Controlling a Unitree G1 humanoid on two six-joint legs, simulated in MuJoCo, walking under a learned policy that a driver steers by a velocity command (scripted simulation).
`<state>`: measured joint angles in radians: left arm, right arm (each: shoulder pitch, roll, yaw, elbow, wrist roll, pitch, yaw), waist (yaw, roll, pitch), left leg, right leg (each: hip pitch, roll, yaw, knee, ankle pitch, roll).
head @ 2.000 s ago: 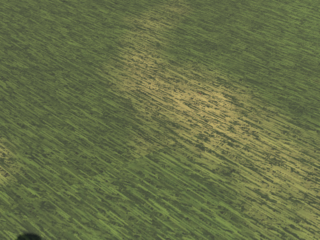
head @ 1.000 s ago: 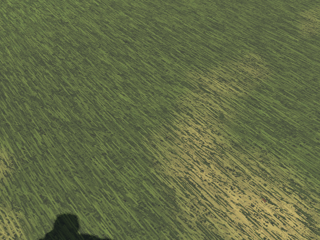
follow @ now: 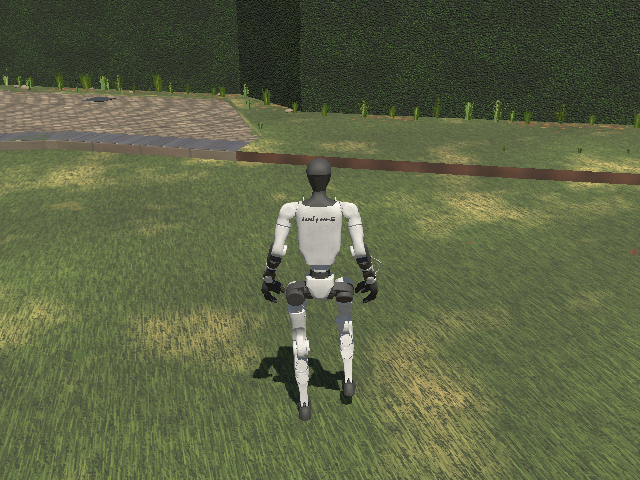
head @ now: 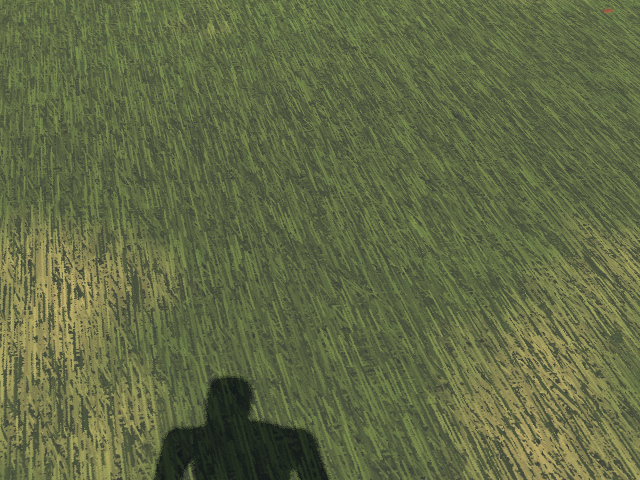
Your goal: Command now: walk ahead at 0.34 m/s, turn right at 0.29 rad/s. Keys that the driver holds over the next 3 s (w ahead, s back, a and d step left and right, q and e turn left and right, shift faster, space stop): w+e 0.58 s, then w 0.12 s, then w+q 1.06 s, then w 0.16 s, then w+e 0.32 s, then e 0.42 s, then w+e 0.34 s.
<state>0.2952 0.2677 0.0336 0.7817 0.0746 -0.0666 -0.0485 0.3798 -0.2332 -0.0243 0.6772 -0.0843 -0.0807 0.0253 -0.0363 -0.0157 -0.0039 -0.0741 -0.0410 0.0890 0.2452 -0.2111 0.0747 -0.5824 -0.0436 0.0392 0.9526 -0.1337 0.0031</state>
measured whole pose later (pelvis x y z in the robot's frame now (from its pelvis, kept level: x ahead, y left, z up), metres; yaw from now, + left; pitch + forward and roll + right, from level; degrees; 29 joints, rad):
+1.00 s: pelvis +0.54 -0.24 -0.17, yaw -19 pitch +2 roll +0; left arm 0.28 0.28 0.06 0.91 0.00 -0.06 0.00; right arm 0.14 -0.26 -0.06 0.72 0.02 -0.10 0.03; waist 0.02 -0.02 0.00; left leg -0.46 -0.07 0.01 0.58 -0.17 0.08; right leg -0.22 0.07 0.06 1.01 -0.45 -0.05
